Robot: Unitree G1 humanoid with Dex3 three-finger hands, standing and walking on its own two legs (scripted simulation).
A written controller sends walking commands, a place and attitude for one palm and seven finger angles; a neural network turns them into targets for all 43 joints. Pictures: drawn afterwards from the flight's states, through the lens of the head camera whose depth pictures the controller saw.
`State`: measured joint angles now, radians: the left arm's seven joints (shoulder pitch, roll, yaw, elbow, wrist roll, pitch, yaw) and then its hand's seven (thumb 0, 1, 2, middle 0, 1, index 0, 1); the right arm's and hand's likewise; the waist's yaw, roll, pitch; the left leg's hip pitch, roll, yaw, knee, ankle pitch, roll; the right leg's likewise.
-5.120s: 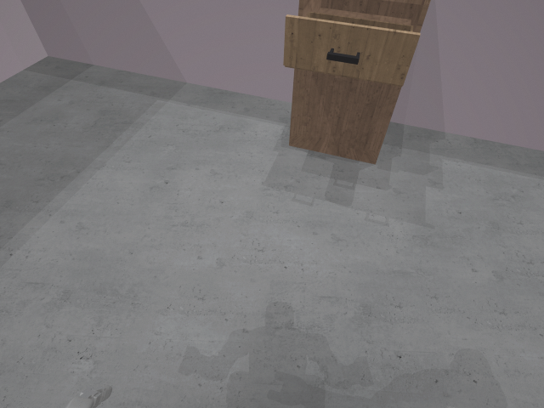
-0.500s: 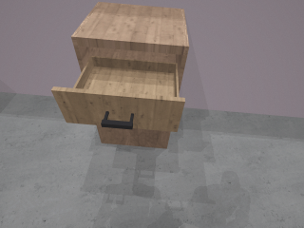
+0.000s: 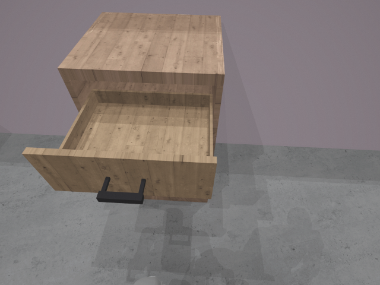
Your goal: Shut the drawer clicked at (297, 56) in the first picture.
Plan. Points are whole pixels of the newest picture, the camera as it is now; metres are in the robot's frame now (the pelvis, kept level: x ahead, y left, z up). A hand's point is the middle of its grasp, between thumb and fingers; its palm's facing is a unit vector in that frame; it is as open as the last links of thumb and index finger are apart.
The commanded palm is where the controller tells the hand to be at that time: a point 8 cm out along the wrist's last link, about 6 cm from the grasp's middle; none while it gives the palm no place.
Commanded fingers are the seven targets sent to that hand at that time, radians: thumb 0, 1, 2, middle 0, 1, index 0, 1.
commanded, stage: come to a stop and stand still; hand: left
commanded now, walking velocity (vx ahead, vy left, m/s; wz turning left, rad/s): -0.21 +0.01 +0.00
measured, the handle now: (122, 189) +0.35 +0.20 -0.05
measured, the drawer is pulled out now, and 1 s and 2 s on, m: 0.30 0.30 0.30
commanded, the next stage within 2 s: look again from close up in 1.44 s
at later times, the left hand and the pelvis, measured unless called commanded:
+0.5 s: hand out of the picture +0.01 +0.20 -0.18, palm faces +0.01 -0.97 -0.24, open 7.3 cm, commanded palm none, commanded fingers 0.00 0.90 0.90 -0.20 -0.30 -0.20 -0.30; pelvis +0.01 +0.01 +0.00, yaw -3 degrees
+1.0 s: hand out of the picture -0.02 +0.17 -0.16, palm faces +0.06 -0.96 -0.26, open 7.3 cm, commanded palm none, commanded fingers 0.00 0.90 0.90 -0.20 -0.30 -0.20 -0.30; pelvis -0.01 -0.01 +0.00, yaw -1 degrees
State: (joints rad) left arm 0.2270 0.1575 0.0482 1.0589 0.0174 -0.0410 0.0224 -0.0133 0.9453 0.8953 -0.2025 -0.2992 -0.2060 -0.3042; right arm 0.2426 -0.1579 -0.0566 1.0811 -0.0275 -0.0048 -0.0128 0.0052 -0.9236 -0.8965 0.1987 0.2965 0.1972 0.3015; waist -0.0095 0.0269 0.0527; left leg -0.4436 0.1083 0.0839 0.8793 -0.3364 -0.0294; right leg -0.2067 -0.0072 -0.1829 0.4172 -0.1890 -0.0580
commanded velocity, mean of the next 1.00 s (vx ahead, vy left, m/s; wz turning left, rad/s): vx -0.02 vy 0.03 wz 0.00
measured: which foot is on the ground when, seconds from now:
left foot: up 0.00-0.08, down 0.10-0.58, up 0.60-1.00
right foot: down 0.00-0.22, up 0.24-0.54, down 0.56-1.00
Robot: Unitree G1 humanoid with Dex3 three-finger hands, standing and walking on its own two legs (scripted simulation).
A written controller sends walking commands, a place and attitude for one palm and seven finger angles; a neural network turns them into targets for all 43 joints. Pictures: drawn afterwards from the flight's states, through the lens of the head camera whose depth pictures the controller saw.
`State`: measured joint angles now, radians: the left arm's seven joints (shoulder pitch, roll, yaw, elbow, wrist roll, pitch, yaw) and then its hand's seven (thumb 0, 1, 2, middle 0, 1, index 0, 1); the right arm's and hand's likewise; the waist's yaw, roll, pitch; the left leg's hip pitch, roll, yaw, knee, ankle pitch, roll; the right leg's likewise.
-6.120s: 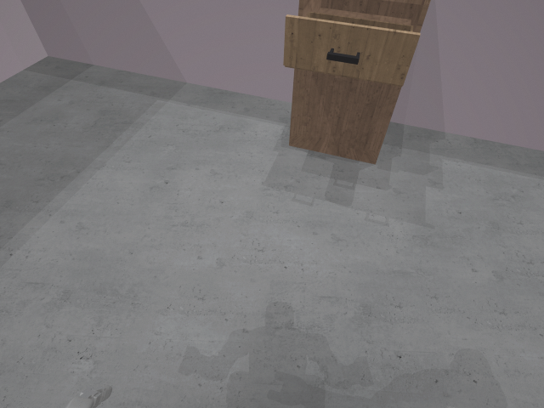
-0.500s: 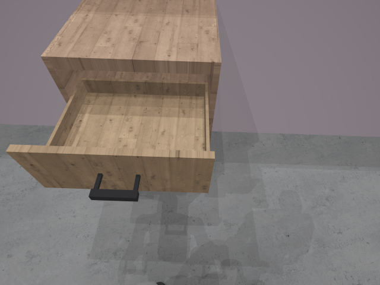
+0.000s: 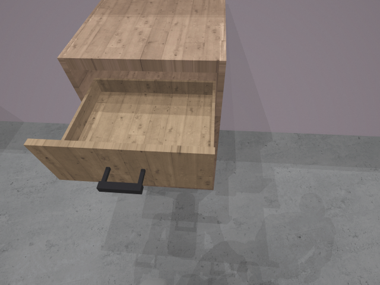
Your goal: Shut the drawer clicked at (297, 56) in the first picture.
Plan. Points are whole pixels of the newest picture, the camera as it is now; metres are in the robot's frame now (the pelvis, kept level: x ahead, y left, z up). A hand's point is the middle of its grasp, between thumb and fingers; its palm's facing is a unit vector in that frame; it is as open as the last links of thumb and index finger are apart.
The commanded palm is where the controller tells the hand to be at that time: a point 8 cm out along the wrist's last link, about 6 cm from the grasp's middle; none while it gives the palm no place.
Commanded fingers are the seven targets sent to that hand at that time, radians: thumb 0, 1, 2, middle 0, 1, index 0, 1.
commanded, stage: come to a stop and stand still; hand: left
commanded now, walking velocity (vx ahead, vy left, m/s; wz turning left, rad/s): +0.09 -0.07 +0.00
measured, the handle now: (122, 180) +0.35 +0.22 -0.06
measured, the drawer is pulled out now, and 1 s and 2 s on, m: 0.30 0.30 0.30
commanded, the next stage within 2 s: look again from close up in 0.44 s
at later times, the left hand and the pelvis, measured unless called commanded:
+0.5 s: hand out of the picture +0.03 +0.21 -0.18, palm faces +0.02 -0.98 -0.20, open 7.3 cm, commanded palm none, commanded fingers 0.00 0.90 0.90 -0.20 -0.30 -0.20 -0.30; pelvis +0.02 +0.04 +0.00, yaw +0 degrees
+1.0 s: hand out of the picture +0.03 +0.21 -0.18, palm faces +0.00 -0.97 -0.22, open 7.3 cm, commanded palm none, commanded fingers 0.00 0.90 0.90 -0.20 -0.30 -0.20 -0.30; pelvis +0.01 +0.04 -0.01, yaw -1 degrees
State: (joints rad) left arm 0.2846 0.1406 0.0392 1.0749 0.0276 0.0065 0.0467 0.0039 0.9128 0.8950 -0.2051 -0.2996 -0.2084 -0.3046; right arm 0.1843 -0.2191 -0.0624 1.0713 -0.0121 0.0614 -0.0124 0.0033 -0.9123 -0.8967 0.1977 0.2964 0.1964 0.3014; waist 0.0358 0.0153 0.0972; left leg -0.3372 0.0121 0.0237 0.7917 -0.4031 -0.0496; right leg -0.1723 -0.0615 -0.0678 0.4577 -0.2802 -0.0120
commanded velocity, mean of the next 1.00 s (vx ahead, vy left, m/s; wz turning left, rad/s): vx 0.01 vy -0.03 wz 0.00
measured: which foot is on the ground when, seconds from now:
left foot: up 0.00-0.06, down 0.08-1.00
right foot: down 0.00-0.10, up 0.12-0.32, down 0.34-1.00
